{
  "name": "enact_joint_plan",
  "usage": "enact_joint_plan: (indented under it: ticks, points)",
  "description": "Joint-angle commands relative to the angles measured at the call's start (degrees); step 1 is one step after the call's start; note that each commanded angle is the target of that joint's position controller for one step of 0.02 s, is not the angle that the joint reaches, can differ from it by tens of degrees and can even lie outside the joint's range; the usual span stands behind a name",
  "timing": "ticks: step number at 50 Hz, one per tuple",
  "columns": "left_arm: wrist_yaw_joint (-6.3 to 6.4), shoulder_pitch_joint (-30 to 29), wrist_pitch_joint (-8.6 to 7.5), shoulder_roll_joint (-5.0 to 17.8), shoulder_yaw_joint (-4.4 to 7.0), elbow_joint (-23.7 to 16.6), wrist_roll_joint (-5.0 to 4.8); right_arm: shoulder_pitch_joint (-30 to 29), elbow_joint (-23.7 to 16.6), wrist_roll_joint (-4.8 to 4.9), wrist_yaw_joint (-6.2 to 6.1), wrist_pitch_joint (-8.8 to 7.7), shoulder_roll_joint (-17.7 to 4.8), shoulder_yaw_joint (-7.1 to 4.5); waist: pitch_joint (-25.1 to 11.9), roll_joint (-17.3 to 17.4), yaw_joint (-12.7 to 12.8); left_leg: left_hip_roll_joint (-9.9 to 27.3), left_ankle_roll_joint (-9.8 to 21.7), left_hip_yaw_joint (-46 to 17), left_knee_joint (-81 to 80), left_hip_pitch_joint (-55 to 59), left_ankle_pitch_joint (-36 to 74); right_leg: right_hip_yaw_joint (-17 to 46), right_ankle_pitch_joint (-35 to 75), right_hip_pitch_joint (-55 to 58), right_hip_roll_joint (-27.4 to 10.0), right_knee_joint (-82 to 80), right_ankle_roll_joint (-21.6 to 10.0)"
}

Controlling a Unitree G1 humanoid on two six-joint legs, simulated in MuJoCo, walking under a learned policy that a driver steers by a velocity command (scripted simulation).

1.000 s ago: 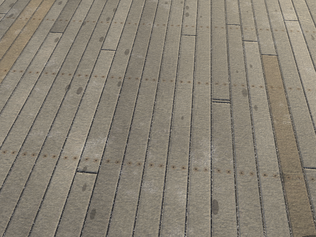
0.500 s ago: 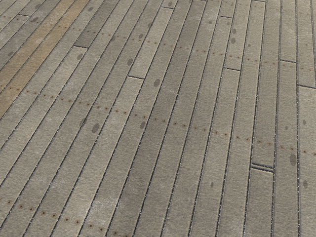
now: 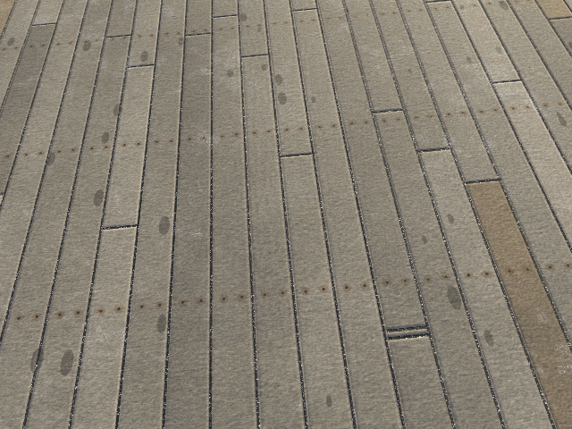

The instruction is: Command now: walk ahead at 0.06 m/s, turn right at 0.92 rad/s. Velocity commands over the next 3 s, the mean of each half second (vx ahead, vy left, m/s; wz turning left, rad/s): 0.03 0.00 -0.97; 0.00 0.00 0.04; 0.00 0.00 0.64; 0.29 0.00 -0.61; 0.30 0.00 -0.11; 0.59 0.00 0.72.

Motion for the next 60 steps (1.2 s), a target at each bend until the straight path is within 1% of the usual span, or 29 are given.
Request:
enact_joint_plan:
  ticks: [1, 7, 10, 11, 12, 13, 14, 15, 16, 20, 28, 32, 34, 35, 36, 37, 38, 39, 41, 43, 46, 49, 52, 55, 56, 57, 58, 59, 60]
  points:
    - [0.18, 3.1, -0.17, 9.57, 2.79, -2.86, 0.38, -1.8, -3.68, 0.39, -0.22, -1.43, -5.73, -1.64, -6.73, -8.03, 0.45, -2.15, 0.62, 0.65, -3.91, -3.95, -0.39, 20.49, -11.33, 13.1, -14.62, -6.54, 0.71]
    - [-0.66, 0.23, -0.25, 10.9, 2.99, -3.91, 1.29, -1.07, -2.98, 1.51, -0.34, -3.14, -7.28, -1.74, -6.7, -9.52, -0.76, -5.84, 3.06, 0.48, -15.79, 8.12, -3.54, 25.34, -0.9, 9.7, -13.95, -2.79, -1.18]
    - [-1.0, -3.3, -0.54, 10.43, 2.55, -4.65, 0.95, 3.11, -1.93, 1.77, -1.42, -3.75, -8.81, -2.26, -5.82, -9.08, -4.06, -5.14, 3.3, 0.39, -32.16, 23.19, 1.74, 26.48, -10.0, 1.43, -10.35, -1.76, 3.11]
    - [-0.93, -0.51, -0.96, 8.34, 1.98, -3.86, 0.52, 2.08, -2.13, 1.68, -2.06, -3.88, -10.52, -2.68, -6.96, -3.37, -2.84, 0.17, 4.19, -2.66, -38.6, 30.02, 3.52, 21.83, -25.1, -2.76, -6.27, 2.46, 5.96]
    - [-0.5, 4.21, -1.26, 5.02, 1.16, -3.43, 0.17, 2.44, -3.8, 1.37, -2.41, -3.38, -13.82, -3.19, -10.75, 4.99, -1.41, 14.09, 7.7, -14.34, -41.4, 35.35, -4.58, 10.43, -31.72, -5.98, -1.4, 16.31, 8.37]
    - [-0.31, 2.77, -1.39, 8.21, 1.84, -4.63, 0.8, -1.02, -5.27, 0.18, -1.84, -2.88, -16.37, -3.29, -8.85, 9.7, -2.13, 22.09, 13.92, -24.67, -43.96, 30.36, -2.95, -1.26, -32.81, -13.46, 1.46, 28.33, 9.35]
    - [-0.51, -0.61, -1.27, 12.93, 2.74, -4.52, 2.31, 0.18, -4.03, 0.31, -1.48, -2.5, -12.24, -2.88, -6.65, 5.53, -2.77, 20.25, 15.64, -18.8, -42.16, 26.65, 5.59, -3.38, -26.95, -13.37, -4.47, 35.31, 9.89]
    - [-1.14, 0.0, -0.83, 12.24, 2.78, -3.93, 2.42, -0.93, -4.15, 0.75, -1.17, -2.29, -9.56, -2.16, -5.44, 4.55, -1.91, 16.38, 14.55, -10.77, -39.78, 24.5, 11.04, -4.58, -23.41, -12.49, -5.75, 39.29, 9.36]
    - [-1.75, 1.62, -0.14, 10.9, 2.44, -3.03, 2.08, -1.76, -4.69, 0.69, -0.9, -2.07, -8.48, -1.79, -5.01, 4.26, -1.48, 13.3, 13.64, -4.88, -38.81, 23.31, 15.11, -5.99, -21.26, -12.1, -6.07, 43.82, 9.42]
    - [-3.3, 0.11, 1.21, 9.24, 1.42, -3.16, 0.58, 1.67, -5.14, 0.3, -0.84, -1.79, -7.62, -1.59, -4.13, 5.9, -3.24, 11.05, 13.64, 4.09, -37.25, 26.57, 22.16, -10.89, -17.98, -15.76, -9.41, 48.88, 10.33]
    - [-4.26, -7.17, 1.76, 5.16, -0.23, -5.83, 0.55, 9.63, -2.58, 0.07, 0.04, -2.52, -8.55, -3.42, -5.63, 7.67, -6.33, 16.02, 15.4, 8.46, -35.12, 33.69, 29.29, -14.6, -20.44, -14.65, -13.98, 35.11, 10.65]
    - [-2.67, -6.64, 1.56, 2.05, -1.78, -5.19, 0.18, 9.33, -1.04, 0.21, 1.46, -3.15, -8.38, -3.43, -7.8, 8.99, -5.45, 15.35, 16.15, 8.84, -32.14, 28.3, 34.81, -15.28, -24.21, -2.27, -10.83, 22.72, 7.66]
    - [-1.56, -5.76, 1.32, 0.96, -2.6, -3.83, 0.35, 9.17, 0.34, 0.48, 2.1, -2.94, -7.28, -2.77, -7.59, 10.11, -4.89, 14.15, 15.75, 7.6, -30.81, 27.31, 36.19, -15.84, -21.77, 2.99, -10.35, 11.73, 6.41]
    - [-0.97, -3.66, 1.01, -0.19, -3.18, -2.25, 0.8, 8.45, 1.09, 0.99, 2.47, -2.77, -5.87, -2.07, -7.22, 8.94, -3.02, 12.55, 14.01, 7.84, -29.41, 25.06, 35.8, -16.24, -14.28, 9.02, -10.99, 0.32, 5.69]
    - [-0.31, -1.74, 0.34, 0.43, -3.47, -1.01, 1.82, 9.5, 1.98, 1.86, 2.83, -2.71, -5.36, -1.81, -7.47, 6.66, -2.04, 11.28, 10.85, 7.86, -28.49, 20.07, 31.64, -14.65, -1.87, 18.23, -13.39, -10.29, 5.04]
    - [0.43, 0.0, -0.35, 4.75, -2.83, -0.91, 3.27, 13.01, 1.36, 2.1, 3.33, -2.98, -3.04, -1.26, -11.74, -1.33, -3.22, 8.8, 7.39, 8.82, -24.13, 13.86, 15.63, -4.24, 2.61, 27.96, -25.07, -9.45, 3.37]
    - [1.0, -6.09, -0.33, 10.76, -1.6, -2.18, 1.88, 15.19, 0.38, 2.32, 3.53, -2.94, -0.13, -0.63, -7.95, -13.33, -5.95, 1.77, 4.99, 14.22, -22.21, 9.12, -8.02, 0.46, 20.74, 21.83, -34.62, -4.92, -2.8]
    - [1.32, -7.36, -0.6, 8.5, -1.43, -2.46, 1.25, 13.25, 1.51, 1.86, 3.09, -1.82, -4.98, -1.99, -8.15, -12.69, -2.88, 1.65, 4.91, 11.96, -11.66, 12.62, -16.28, -3.25, 19.98, 16.39, -34.18, -2.53, -6.3]
    - [1.69, -10.34, -0.63, 5.53, -2.42, -3.1, 1.32, 12.95, 2.08, 2.09, 2.96, -0.53, -7.86, -4.13, -4.08, -10.56, -3.77, -0.12, 4.58, 10.67, 3.04, 7.14, -15.95, -8.94, 19.6, 13.12, -31.43, -3.83, -6.13]
    - [2.39, -11.95, -0.78, 3.39, -3.1, -3.34, 1.22, 15.14, 2.88, 1.16, 3.07, 0.58, -6.8, -4.66, -2.95, -10.66, -5.31, 0.13, 3.25, 11.25, 7.55, 6.38, -12.86, -13.96, 19.95, 11.6, -29.17, -3.88, -4.48]
    - [2.56, -11.55, -0.93, 2.6, -3.09, -3.38, 1.65, 13.79, 1.88, 1.29, 3.59, 1.22, -4.52, -4.47, -2.85, -9.43, -4.52, 1.02, 1.47, 12.53, 5.79, 4.82, -10.33, -16.35, 14.27, 12.82, -29.51, -3.96, -4.46]
    - [2.2, -10.97, -1.57, 3.49, -2.45, -2.84, 1.92, 10.82, -0.62, 1.35, 4.55, 1.61, -2.72, -4.0, -2.98, -10.12, -3.62, 2.18, 2.01, 13.64, -2.88, 7.48, -9.1, -18.01, 10.77, 12.68, -30.71, -2.78, -3.89]
    - [1.23, -10.41, -2.25, 5.33, -1.41, -2.46, 1.99, 10.1, -2.5, 1.62, 5.08, 1.71, -3.14, -4.27, -4.67, -10.83, -3.63, 1.72, 3.72, 15.64, -9.04, 11.97, -9.58, -18.84, 11.21, 12.08, -32.72, -0.22, -2.95]
    - [0.17, -10.88, -2.42, 6.39, -0.58, -2.42, 1.05, 12.09, -3.01, 1.59, 5.06, 1.22, -3.25, -4.72, -5.87, -7.86, -6.11, 0.28, 5.8, 17.05, -20.09, 19.53, -3.21, -22.3, 5.61, 8.73, -32.88, 7.34, 1.21]
    - [-0.28, -8.97, -2.38, 5.75, -0.43, -1.72, 0.87, 15.25, -1.88, 0.81, 4.43, 0.42, -5.11, -5.36, -6.84, -1.26, -7.85, 0.68, 7.16, 11.67, -27.49, 25.86, 3.71, -25.06, -3.5, 3.65, -29.87, 16.32, 4.77]
    - [-0.76, -7.37, -1.99, 2.06, -1.26, -3.37, 1.24, 17.14, -2.36, 0.36, 3.35, -0.54, -13.44, -7.11, -5.95, 15.84, -7.38, 15.0, 11.14, -10.66, -34.87, 31.8, 21.48, -29.22, -28.18, -10.33, -21.97, 33.1, 9.16]
    - [-0.11, -14.82, -0.9, 1.23, -2.08, -7.82, 1.92, 21.3, -2.31, 1.28, 3.49, -0.71, -18.4, -8.75, -7.34, 17.56, -10.51, 21.15, 21.18, -23.83, -35.29, 31.21, 34.28, -18.29, -38.64, -19.15, -13.21, 41.69, 10.08]
    - [0.21, -14.97, -0.7, 2.42, -2.08, -7.21, 2.05, 20.67, -2.39, 1.65, 3.37, -0.59, -15.98, -8.39, -7.35, 8.83, -9.99, 19.59, 22.02, -19.42, -35.24, 33.31, 27.45, -13.85, -34.64, -21.38, -15.5, 45.5, 9.74]
    - [0.25, -14.2, -1.13, 2.73, -1.95, -6.37, 1.42, 16.71, -3.08, 1.7, 2.85, -0.13, -13.54, -7.63, -4.66, 6.37, -8.32, 16.53, 20.75, -15.28, -35.49, 30.62, 21.04, -12.85, -28.79, -21.4, -16.33, 45.24, 9.1]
